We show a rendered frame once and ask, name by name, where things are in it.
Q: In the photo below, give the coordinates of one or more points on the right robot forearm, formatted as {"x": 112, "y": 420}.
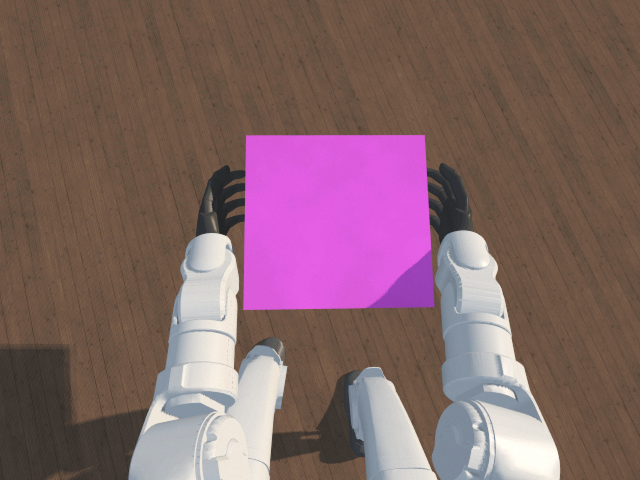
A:
{"x": 480, "y": 361}

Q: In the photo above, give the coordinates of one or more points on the robot left shin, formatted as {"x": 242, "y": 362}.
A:
{"x": 264, "y": 351}

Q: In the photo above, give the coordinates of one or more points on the carton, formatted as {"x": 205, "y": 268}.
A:
{"x": 336, "y": 221}

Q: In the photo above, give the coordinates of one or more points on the left robot forearm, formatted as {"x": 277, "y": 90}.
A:
{"x": 199, "y": 376}

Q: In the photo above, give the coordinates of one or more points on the left robot hand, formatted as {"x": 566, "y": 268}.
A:
{"x": 213, "y": 209}

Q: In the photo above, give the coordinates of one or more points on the right robot upper arm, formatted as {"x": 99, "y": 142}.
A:
{"x": 475, "y": 440}

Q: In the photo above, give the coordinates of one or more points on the left robot upper arm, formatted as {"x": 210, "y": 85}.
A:
{"x": 210, "y": 446}

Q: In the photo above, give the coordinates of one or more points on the right robot hand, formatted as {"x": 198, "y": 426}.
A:
{"x": 453, "y": 209}

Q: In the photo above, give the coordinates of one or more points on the robot left foot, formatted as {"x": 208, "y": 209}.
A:
{"x": 277, "y": 345}

